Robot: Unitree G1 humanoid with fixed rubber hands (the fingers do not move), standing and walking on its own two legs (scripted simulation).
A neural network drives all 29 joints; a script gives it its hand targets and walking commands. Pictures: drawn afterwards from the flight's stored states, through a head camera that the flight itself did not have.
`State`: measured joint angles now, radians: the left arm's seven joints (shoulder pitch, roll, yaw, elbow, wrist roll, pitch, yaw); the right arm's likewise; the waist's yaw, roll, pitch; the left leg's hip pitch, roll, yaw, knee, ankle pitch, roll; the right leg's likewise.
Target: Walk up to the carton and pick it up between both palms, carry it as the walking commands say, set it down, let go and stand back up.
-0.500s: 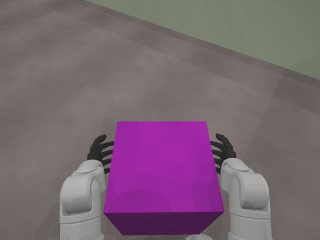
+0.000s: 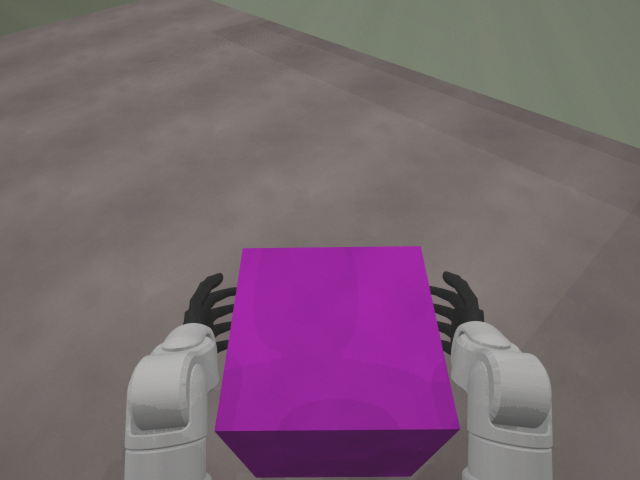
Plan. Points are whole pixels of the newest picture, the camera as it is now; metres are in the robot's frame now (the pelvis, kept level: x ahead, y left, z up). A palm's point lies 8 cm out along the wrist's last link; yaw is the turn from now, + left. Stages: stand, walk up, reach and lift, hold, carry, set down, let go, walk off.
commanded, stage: carry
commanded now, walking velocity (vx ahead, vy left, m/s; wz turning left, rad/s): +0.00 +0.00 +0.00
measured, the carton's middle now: (332, 370) +0.26 -0.01 +0.01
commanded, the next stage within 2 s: none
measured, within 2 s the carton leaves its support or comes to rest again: neither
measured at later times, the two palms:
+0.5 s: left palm (142, 430) +0.17 +0.18 +0.08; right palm (439, 395) +0.19 -0.12 +0.08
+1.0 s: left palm (136, 416) +0.19 +0.19 +0.08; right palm (426, 384) +0.20 -0.11 +0.08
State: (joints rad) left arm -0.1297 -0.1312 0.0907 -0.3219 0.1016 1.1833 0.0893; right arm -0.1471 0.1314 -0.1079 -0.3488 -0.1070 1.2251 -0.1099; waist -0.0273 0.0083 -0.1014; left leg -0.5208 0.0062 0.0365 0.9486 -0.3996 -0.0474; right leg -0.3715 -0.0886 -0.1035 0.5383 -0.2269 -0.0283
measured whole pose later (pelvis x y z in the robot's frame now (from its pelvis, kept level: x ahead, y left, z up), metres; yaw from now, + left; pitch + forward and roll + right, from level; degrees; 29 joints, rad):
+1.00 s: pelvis -0.07 +0.02 -0.01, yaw +3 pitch +2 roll +1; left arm -0.16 -0.13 0.12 -0.27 0.12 1.19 0.08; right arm -0.16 0.13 -0.10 -0.28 -0.13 1.21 -0.09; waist 0.01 0.00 -0.11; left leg -0.34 0.03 0.09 0.56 -0.26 0.00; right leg -0.42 -0.08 -0.10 0.52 -0.13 0.00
